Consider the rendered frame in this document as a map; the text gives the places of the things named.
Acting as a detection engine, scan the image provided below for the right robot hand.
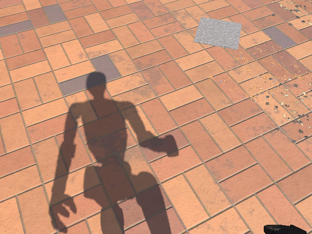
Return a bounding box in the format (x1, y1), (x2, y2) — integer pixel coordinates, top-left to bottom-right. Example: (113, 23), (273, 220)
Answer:
(263, 224), (307, 234)

